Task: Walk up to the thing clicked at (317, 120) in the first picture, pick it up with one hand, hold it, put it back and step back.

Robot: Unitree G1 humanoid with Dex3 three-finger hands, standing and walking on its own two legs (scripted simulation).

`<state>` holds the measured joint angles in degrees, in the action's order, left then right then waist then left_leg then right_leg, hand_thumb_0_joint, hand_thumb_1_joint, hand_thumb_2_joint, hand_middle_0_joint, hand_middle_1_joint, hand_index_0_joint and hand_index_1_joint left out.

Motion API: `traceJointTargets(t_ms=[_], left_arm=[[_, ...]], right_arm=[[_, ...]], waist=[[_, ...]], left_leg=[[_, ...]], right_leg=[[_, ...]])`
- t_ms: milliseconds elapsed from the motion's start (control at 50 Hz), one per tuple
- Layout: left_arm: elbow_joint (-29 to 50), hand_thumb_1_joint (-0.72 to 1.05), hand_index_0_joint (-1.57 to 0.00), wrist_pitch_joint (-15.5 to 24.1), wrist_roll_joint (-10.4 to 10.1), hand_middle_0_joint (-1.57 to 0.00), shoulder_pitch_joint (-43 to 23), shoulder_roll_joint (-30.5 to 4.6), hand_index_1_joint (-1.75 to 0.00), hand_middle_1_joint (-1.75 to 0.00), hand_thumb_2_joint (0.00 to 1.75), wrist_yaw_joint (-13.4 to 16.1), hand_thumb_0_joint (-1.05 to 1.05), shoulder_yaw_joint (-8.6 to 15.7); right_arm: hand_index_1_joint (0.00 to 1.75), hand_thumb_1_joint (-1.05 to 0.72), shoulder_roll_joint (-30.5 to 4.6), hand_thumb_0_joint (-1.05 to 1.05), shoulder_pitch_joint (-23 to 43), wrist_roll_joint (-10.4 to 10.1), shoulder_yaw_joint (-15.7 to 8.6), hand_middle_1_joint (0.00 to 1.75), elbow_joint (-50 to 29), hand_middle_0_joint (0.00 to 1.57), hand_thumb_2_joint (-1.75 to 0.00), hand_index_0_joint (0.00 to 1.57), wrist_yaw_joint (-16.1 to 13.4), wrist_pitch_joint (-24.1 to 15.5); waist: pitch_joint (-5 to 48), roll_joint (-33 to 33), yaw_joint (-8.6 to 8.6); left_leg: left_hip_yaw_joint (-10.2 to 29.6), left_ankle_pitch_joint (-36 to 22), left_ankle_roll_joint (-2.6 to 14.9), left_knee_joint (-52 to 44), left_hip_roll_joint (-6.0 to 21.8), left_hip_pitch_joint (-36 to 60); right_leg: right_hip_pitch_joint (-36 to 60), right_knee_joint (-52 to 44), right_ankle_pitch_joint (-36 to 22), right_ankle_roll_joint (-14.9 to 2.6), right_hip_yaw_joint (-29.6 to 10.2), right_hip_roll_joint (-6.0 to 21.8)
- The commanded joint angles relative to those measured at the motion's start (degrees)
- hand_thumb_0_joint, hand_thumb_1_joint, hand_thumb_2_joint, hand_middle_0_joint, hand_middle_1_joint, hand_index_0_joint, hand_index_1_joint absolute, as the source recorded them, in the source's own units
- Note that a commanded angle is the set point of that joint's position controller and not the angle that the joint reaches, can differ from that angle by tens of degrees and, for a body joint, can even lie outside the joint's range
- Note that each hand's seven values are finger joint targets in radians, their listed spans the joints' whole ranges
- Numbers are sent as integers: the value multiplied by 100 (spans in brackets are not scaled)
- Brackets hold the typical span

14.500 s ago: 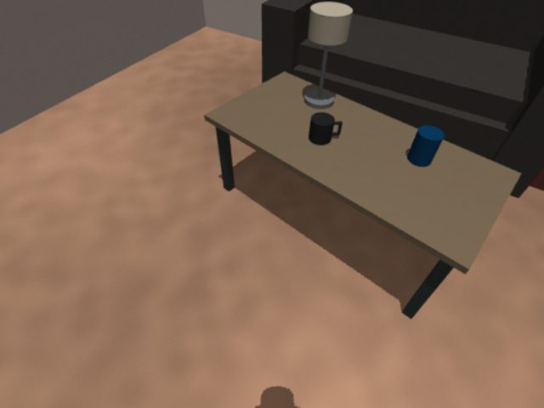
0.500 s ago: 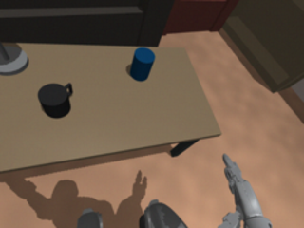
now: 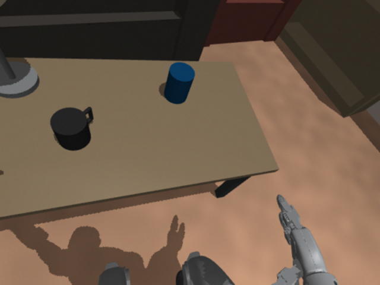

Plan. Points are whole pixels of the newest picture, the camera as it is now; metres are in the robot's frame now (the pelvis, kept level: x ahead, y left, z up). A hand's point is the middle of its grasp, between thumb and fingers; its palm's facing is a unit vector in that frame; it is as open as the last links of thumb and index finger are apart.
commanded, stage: go down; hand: left
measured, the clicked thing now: (76, 125) +0.59 +0.19 -0.20
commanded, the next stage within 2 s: approach in 1.86 s
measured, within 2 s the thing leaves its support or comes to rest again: neither
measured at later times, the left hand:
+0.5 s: hand out of the picture +0.47 +0.39 +0.11, palm faces +0.26 -0.96 -0.02, open 17.1 cm
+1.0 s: hand out of the picture +0.47 +0.39 +0.11, palm faces +0.25 -0.97 -0.02, open 17.1 cm
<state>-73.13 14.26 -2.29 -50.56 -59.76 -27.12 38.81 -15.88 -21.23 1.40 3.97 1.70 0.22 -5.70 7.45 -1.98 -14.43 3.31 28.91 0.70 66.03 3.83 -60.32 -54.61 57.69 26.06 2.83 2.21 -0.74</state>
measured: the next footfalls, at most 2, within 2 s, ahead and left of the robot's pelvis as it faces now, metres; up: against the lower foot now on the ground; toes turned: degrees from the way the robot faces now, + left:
none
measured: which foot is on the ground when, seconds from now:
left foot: down 0.00-1.00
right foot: down 0.00-1.00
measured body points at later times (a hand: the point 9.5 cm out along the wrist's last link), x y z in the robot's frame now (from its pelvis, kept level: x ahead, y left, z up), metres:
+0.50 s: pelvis +0.00 +0.00 +0.00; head +0.13 +0.07 +0.42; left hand +0.45 +0.44 +0.11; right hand +0.17 -0.25 +0.02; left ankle +0.01 +0.10 -0.65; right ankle +0.01 -0.17 -0.65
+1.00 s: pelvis +0.00 +0.00 +0.00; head +0.13 +0.07 +0.43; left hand +0.45 +0.44 +0.11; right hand +0.17 -0.25 +0.02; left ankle +0.01 +0.10 -0.65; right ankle +0.01 -0.17 -0.65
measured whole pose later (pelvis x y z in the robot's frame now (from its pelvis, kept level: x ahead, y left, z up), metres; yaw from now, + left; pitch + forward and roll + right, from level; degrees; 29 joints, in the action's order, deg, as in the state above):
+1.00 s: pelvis +0.00 +0.00 +0.00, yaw +0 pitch +23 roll -6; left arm -73.2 14.0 -3.1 -49.0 -59.6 -28.5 38.4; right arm -15.9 -20.8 1.3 3.5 3.0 0.1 -6.4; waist 7.9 -1.8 -13.8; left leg 3.4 29.0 0.4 65.3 3.7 -59.2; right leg -53.6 57.3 26.4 2.8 2.2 -0.7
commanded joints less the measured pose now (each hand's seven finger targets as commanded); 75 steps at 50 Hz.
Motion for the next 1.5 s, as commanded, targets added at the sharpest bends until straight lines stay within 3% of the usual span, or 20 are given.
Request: traceJointTargets(t_ms=[0, 80, 140, 180, 260, 280, 360, 460, 500, 680, 780, 840, 900, 940, 980, 1040, 1200, 1320, 1420, 1480], left_arm=[[823, -45, -2, 299, -126, -1, -1593, -1822, -10, -10, 15, 16, 0, -71], [788, -47, -3, 409, -233, -2, -1635, -1916, -9, -10, 13, -76, 0, -14], [989, -44, -3, 460, -240, -2, -1561, -2067, -10, -11, 15, -82, 0, 106], [1194, -49, -3, 514, -257, -2, -1624, -2219, -10, -10, 14, -80, 0, 235], [1676, -44, -2, 550, -294, -1, -1915, -2358, -10, -11, 15, -48, 0, 377], [1612, -46, -3, 533, -272, -2, -1878, -2363, -10, -10, 15, -34, 0, 381], [1539, -46, -3, 425, -216, -2, -1947, -2168, -9, -10, 14, -35, 0, 187], [838, -49, -3, 316, -149, -2, -1661, -1934, -10, -11, 13, -45, 0, -63], [814, -48, -3, 346, -200, -2, -1630, -2043, -9, -10, 12, -61, 0, 13], [1457, -49, -3, 552, -379, -2, -1608, -2423, -10, -11, 14, -188, 0, 450], [1642, -49, -3, 465, -264, -2, -1689, -2320, -11, -11, 15, -144, 0, 369], [1536, -47, -3, 381, -232, -2, -1638, -2247, -10, -11, 16, -125, 0, 309], [1184, -48, -3, 278, -192, -2, -1523, -1906, -11, -11, 15, -138, 0, 71], [986, -49, -3, 274, -184, -2, -1453, -1918, -10, -11, 13, -94, 0, 32], [877, -49, -3, 302, -218, -2, -1427, -1928, -11, -12, 14, -126, 0, 16], [899, -50, -3, 386, -299, -2, -1426, -1932, -10, -11, 13, -176, 0, 67], [1486, -52, -4, 593, -337, -2, -1709, -2500, -11, -12, 14, -98, 0, 485], [1415, -48, -3, 520, -236, -2, -1755, -2347, -10, -11, 14, -130, 0, 311], [827, -53, -4, 373, -174, -2, -1594, -2128, -10, -11, 13, -149, 0, 36], [814, -50, -4, 396, -196, -2, -1591, -2136, -10, -11, 12, -167, 0, 23]], right_arm=[[5, 55, -937, 0, -94, -53, -606, 5, -885, 5, -5, 5, -89, -287], [5, 55, -994, 0, -241, -68, -640, 5, -1014, 5, -5, 5, -72, -319], [5, 56, -937, 0, -290, -72, -591, 5, -991, 5, -5, 5, -52, -315], [5, 56, -1134, 0, -284, -70, -804, 5, -1180, 5, -5, 5, -86, -343], [5, 55, -1055, 0, -150, -59, -694, 5, -1169, 5, -5, 5, -113, -374], [5, 55, -1126, 0, -177, -57, -819, 5, -1036, 5, -5, 5, -141, -371], [5, 55, -926, 0, -219, -41, -551, 5, -717, 5, -5, 5, -150, -333], [5, 55, -936, 0, -87, -72, -585, 5, -827, 5, -5, 5, -149, -331], [5, 55, -1034, 0, -98, -92, -661, 5, -961, 5, -5, 5, -142, -341], [5, 56, -1054, 0, -413, -81, -689, 5, -1082, 5, -5, 5, -125, -383], [5, 54, -1053, 0, -272, -34, -704, 5, -890, 5, -5, 5, -129, -371], [5, 55, -1090, 0, -217, -27, -780, 5, -746, 5, -5, 5, -147, -361], [5, 55, -840, 0, -181, -48, -533, 5, -646, 5, -5, 5, -103, -331], [5, 54, -1024, 0, -113, -56, -750, 5, -766, 5, -5, 5, -107, -347], [5, 55, -977, 0, -215, -71, -664, 5, -680, 5, -5, 5, -89, -325], [5, 55, -1047, 0, -224, -97, -742, 5, -904, 5, -5, 5, -89, -379], [5, 55, -1143, 0, -205, -70, -800, 5, -1016, 5, -5, 5, -105, -382], [5, 55, -1055, 0, -223, -52, -719, 5, -717, 5, -5, 5, -161, -372], [5, 55, -928, 0, -148, -81, -566, 5, -608, 5, -5, 5, -135, -340], [5, 55, -1136, 0, -96, -76, -790, 5, -868, 5, -5, 5, -134, -352]], waist=[[2268, 1931, 222], [2458, 1781, 160], [2686, 1967, 263], [2823, 1907, 244], [3052, 2392, 360], [2951, 2462, 315], [2633, 2489, 341], [2274, 2007, 219], [2308, 1794, 208], [3184, 2194, 343], [3052, 2484, 401], [2817, 2480, 347], [2418, 2264, 342], [2308, 1950, 256], [2204, 1830, 261], [2397, 1714, 193], [3014, 2238, 365], [2844, 2428, 296], [2262, 2196, 251], [2367, 1968, 174]], left_leg=[[75, -2570, -141, -909, -57, 2769], [110, -2938, -152, -800, -20, 2870], [53, -2994, -133, -759, -77, 2906], [29, -2720, -124, -781, -94, 2965], [106, -2980, -235, -849, -56, 3412], [123, -2944, -259, -868, -46, 3405], [93, -2842, -244, -917, -63, 3223], [69, -2362, -153, -915, -76, 2765], [42, -2263, -105, -892, -101, 2637], [49, -3327, -185, -684, -85, 3272], [101, -3614, -267, -782, -48, 3563], [78, -3415, -242, -807, -57, 3431], [43, -3093, -186, -868, -77, 3151], [57, -2812, -143, -891, -69, 2894], [44, -2606, -111, -886, -91, 2679], [77, -2781, -119, -849, -61, 2831], [70, -3050, -187, -746, -102, 3157], [55, -3099, -202, -788, -92, 3211], [91, -2618, -178, -865, -75, 2761], [89, -2456, -146, -845, -60, 2729]], right_leg=[[334, -478, -1385, -438, 92, -191], [319, -405, -1617, -417, 139, -211], [475, -381, -1695, -416, 74, -164], [549, -402, -1596, -402, 59, -168], [371, -375, -1462, -431, 80, -167], [321, -393, -1434, -436, 84, -161], [289, -456, -1418, -439, 78, -152], [295, -495, -1282, -430, 84, -170], [408, -504, -1306, -420, 71, -166], [586, -315, -1899, -397, 66, -156], [384, -375, -1825, -424, 88, -165], [387, -435, -1775, -420, 71, -161], [353, -502, -1621, -429, 78, -161], [406, -507, -1541, -429, 87, -182], [439, -497, -1502, -421, 84, -173], [408, -445, -1602, -400, 117, -188], [514, -326, -1668, -412, 49, -136], [484, -398, -1732, -417, 45, -147], [265, -417, -1382, -440, 112, -175], [255, -434, -1342, -430, 119, -180]])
